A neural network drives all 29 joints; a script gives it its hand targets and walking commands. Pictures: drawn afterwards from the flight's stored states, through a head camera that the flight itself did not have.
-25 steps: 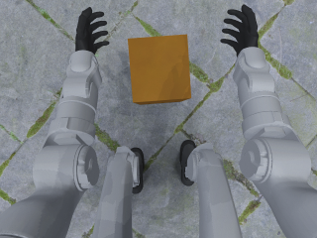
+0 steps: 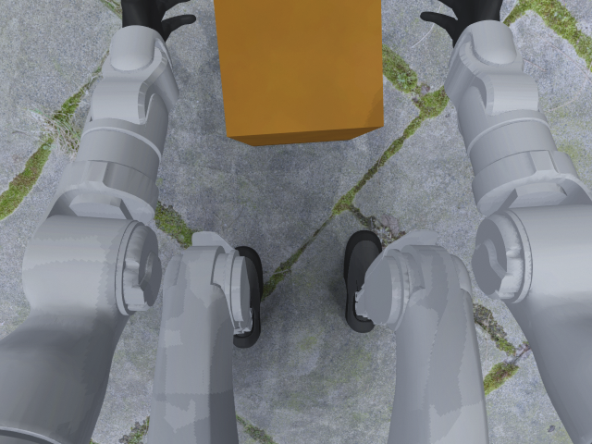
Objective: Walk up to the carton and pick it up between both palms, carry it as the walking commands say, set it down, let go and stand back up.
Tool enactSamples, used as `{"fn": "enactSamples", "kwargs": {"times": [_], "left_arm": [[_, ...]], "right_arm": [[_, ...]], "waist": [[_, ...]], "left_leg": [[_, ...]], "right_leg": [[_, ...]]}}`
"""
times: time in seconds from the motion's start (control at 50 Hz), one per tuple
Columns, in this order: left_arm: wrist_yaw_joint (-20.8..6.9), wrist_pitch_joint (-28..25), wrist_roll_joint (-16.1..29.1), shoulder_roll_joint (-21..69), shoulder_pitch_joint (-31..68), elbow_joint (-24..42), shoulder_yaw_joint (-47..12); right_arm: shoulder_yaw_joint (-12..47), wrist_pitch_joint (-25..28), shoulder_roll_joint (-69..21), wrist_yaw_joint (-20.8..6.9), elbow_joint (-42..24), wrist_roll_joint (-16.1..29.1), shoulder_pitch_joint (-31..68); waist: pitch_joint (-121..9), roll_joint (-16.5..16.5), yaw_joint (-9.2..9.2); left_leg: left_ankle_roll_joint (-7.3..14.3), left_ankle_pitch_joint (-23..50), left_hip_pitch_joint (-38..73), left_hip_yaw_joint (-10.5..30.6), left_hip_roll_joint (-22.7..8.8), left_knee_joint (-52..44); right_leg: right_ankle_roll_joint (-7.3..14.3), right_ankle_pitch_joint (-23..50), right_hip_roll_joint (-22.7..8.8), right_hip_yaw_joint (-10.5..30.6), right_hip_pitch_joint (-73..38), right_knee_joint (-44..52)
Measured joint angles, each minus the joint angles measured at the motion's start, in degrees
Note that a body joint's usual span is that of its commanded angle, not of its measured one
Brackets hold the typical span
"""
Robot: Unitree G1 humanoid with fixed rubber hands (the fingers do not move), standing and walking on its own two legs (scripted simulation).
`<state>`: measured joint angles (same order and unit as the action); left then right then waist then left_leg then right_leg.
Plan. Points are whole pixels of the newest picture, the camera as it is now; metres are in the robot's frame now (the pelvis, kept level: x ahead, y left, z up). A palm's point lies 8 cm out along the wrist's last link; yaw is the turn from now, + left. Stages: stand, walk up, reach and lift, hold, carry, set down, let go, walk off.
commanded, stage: reach and lift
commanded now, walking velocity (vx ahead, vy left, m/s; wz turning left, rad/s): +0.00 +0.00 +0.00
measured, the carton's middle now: (298, 71) +0.53 +0.00 -0.30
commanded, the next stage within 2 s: none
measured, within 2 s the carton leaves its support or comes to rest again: leaves its support in 1.88 s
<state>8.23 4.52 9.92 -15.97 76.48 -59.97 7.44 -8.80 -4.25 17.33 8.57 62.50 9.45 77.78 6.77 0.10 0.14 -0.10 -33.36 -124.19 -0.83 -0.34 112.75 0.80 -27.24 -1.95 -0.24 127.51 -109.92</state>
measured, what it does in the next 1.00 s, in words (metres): lowers itself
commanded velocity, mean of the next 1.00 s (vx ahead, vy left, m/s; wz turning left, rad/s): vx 0.00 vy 0.00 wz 0.00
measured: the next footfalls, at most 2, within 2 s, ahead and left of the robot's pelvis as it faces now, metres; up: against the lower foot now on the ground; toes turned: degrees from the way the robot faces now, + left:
none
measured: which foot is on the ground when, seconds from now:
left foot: down 0.00-1.00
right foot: down 0.00-1.00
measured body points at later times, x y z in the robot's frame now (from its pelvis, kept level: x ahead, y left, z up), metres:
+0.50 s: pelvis -0.01 +0.00 -0.07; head +0.37 +0.00 +0.17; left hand +0.55 +0.16 -0.25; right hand +0.55 -0.18 -0.26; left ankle +0.09 +0.12 -0.40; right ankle +0.12 -0.12 -0.40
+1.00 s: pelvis -0.01 +0.00 -0.06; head +0.37 +0.00 +0.18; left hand +0.55 +0.15 -0.24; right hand +0.55 -0.15 -0.25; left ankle +0.09 +0.12 -0.40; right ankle +0.12 -0.12 -0.40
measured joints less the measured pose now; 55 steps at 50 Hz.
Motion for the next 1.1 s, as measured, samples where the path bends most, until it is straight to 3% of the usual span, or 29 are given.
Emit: {"fn": "enactSamples", "kwargs": {"times": [0.48,0.76,1.1], "left_arm": [[0.50,-2.28,6.25,-3.59,8.83,-4.10,-7.49],[-0.08,-2.04,4.65,-2.55,9.52,-6.66,-6.41],[1.05,-2.80,4.07,-0.98,10.38,-6.01,-6.82]], "right_arm": [[7.11,3.07,4.32,-0.01,5.68,7.11,8.58],[5.64,3.10,2.93,-1.00,8.52,4.81,10.00],[6.89,4.14,-0.49,0.09,7.89,3.79,11.24]], "waist": [[16.61,0.02,0.04],[15.25,-0.16,-0.20],[17.38,-0.14,-0.14]], "left_leg": [[0.30,-1.58,-4.00,0.04,0.21,13.69],[0.34,-1.46,-3.00,-0.10,0.63,12.99],[-0.15,-1.43,-1.91,-0.08,0.80,12.53]], "right_leg": [[-0.33,-0.86,-0.22,0.31,4.05,-13.03],[-0.46,-1.15,-0.47,0.53,2.88,-12.56],[-0.36,-1.17,-0.19,0.74,2.10,-12.49]]}}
